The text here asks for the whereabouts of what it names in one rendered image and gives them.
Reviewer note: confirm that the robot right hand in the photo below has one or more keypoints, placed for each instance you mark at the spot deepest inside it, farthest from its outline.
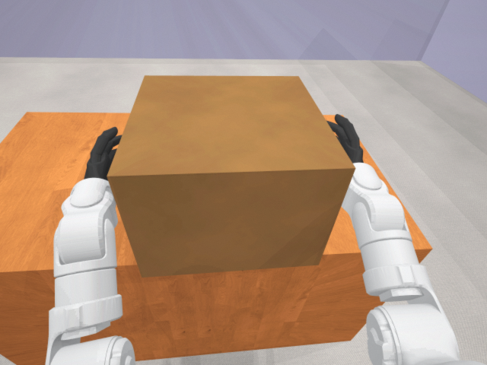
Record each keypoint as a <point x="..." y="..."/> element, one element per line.
<point x="348" y="138"/>

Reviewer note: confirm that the robot right upper arm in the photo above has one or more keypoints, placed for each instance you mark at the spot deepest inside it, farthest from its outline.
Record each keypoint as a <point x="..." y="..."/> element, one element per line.
<point x="411" y="334"/>

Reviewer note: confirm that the robot left hand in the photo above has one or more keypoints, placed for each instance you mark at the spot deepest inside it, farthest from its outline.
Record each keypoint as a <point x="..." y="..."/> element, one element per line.
<point x="102" y="154"/>

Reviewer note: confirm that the robot left upper arm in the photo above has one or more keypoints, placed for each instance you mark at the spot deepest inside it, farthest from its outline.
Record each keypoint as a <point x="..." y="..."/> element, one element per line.
<point x="114" y="350"/>

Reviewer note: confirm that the left robot forearm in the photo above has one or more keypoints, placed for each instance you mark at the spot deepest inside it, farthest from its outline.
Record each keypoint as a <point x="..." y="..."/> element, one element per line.
<point x="86" y="298"/>

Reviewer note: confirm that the pedestal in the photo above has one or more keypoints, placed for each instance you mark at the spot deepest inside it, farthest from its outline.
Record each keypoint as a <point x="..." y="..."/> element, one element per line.
<point x="41" y="160"/>

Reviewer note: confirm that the carton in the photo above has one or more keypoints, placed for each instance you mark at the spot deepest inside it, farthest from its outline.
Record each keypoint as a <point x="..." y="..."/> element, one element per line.
<point x="227" y="173"/>

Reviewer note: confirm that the right robot forearm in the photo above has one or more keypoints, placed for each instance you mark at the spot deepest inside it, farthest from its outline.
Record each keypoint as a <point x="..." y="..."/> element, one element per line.
<point x="392" y="269"/>

